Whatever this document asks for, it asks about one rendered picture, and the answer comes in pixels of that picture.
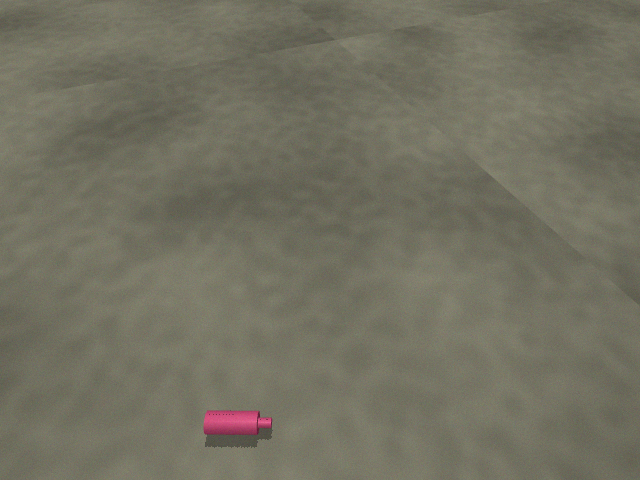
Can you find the bottle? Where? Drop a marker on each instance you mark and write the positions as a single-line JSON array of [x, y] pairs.
[[234, 422]]

